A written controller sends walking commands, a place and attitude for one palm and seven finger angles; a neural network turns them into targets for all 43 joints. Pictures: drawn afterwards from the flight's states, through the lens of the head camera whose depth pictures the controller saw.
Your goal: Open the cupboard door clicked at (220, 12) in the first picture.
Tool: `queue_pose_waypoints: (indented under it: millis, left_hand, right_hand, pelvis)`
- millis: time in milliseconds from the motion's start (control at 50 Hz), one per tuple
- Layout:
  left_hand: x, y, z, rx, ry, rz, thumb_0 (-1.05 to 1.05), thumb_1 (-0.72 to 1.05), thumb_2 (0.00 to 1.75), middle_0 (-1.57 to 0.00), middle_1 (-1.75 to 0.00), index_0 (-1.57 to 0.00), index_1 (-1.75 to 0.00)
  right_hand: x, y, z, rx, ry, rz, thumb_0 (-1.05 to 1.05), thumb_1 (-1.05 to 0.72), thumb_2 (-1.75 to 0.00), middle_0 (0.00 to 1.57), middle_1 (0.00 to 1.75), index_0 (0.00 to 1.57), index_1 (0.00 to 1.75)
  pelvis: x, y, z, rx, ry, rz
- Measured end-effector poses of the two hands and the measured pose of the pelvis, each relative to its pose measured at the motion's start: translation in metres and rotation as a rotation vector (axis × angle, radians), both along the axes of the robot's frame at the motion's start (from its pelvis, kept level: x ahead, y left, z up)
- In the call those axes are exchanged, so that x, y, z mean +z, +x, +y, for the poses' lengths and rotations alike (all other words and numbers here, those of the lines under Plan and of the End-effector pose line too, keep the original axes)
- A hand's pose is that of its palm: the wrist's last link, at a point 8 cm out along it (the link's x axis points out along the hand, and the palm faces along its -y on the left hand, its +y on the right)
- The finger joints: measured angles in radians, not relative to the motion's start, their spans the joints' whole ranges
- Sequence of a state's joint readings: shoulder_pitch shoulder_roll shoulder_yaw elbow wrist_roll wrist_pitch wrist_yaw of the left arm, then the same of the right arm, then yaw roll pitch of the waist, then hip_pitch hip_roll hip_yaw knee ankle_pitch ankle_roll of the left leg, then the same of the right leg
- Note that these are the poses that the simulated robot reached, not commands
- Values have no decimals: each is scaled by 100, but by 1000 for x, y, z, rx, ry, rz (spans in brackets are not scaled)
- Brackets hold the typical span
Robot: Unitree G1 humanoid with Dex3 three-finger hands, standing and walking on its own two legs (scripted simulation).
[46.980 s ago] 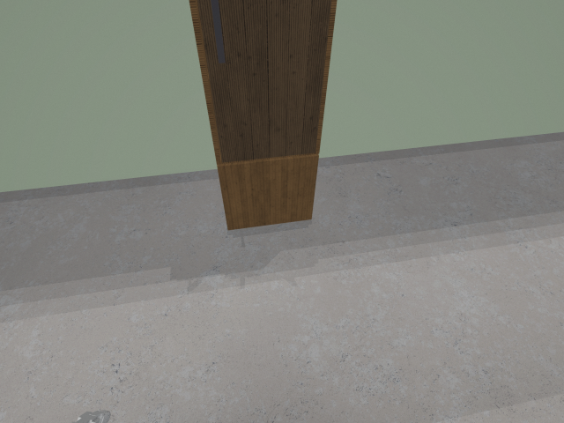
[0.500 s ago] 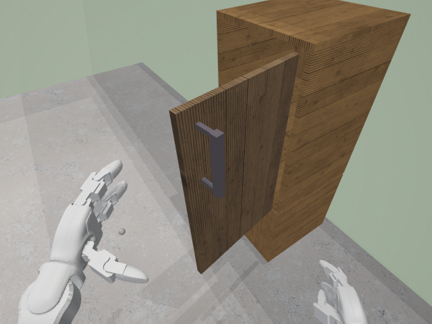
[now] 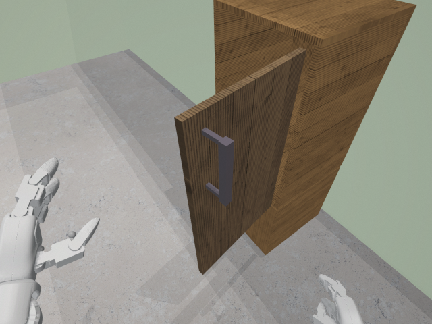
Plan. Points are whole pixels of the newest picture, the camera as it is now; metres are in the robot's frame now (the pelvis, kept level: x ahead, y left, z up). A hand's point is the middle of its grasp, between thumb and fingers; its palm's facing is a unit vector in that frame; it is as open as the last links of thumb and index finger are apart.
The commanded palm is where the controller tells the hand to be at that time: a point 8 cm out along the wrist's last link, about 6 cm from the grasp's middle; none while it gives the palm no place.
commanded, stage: draw the hand back to the body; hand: left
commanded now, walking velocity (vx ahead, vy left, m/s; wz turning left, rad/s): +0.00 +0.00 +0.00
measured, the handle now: (217, 169) +0.36 +0.04 +0.12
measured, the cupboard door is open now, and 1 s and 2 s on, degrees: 100 100 100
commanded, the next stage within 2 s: step back with the hand held close in 0.52 s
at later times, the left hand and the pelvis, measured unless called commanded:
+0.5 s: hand (55, 235) +0.19 +0.26 +0.14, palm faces +0.46 -0.80 -0.39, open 7.5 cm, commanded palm +0.14 +0.29 +0.16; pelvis +0.00 -0.01 +0.00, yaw +0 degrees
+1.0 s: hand (50, 249) +0.17 +0.25 +0.14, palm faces +0.32 -0.79 -0.52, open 7.4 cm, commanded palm +0.11 +0.30 +0.17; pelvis -0.04 +0.00 +0.00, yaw -2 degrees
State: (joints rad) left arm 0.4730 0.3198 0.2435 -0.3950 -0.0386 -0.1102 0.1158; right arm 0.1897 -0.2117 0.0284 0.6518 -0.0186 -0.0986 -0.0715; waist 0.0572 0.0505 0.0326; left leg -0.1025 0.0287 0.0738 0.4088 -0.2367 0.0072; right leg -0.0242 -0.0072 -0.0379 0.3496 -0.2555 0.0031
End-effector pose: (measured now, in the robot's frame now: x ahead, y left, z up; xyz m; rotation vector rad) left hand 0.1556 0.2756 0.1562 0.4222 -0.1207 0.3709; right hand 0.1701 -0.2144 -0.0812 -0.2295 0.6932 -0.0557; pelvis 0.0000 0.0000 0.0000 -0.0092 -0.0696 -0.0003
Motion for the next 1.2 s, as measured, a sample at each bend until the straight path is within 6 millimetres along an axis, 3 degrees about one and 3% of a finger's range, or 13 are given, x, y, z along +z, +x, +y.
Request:
queue_pose_waypoints:
  millis: [200, 320, 640, 780, 980, 1200]
  left_hand:
    - [8, -5, 27, 98, 34, -10, 1, 70, 81, -20, -30, -20, -30]
    - [6, -7, 25, 110, 15, -13, 2, 83, 86, -20, -30, -20, -30]
    - [6, -11, 11, 95, 17, -5, 2, 89, 89, -21, -30, -21, -30]
    - [20, -12, 12, 58, 112, -11, 2, 89, 89, -21, -30, -21, -30]
    - [8, -20, 15, -26, 137, 71, 2, 89, 89, -21, -30, -21, -30]
    - [13, -67, 34, -29, 175, -39, 2, 89, 89, -21, -30, -21, -30]
  right_hand:
    - [5, 14, 1, 7, -7, -14, 2, -90, -90, 20, 30, 20, 30]
    - [5, 16, 1, 21, -6, -16, 2, -91, -90, 20, 30, 20, 30]
    - [1, 3, -11, 0, 0, -2, 2, -90, -90, 20, 30, 20, 30]
    - [1, -4, -24, -44, -4, 11, 2, -90, -90, 20, 30, 20, 30]
    - [3, -34, -33, -140, -39, 38, 2, -91, -90, 20, 30, 20, 30]
    - [3, -88, -12, -119, -63, 37, 2, -91, -90, 20, 30, 20, 30]
  pelvis:
    - [0, 5, 2, 3, -1, 6]
    - [0, 4, 1, 8, -1, 7]
    - [1, -2, -11, 8, -2, -3]
    - [-1, -8, -11, -2, -12, 49]
    - [-4, -34, 0, -26, -8, 77]
    - [-12, -78, 14, -15, -20, 67]
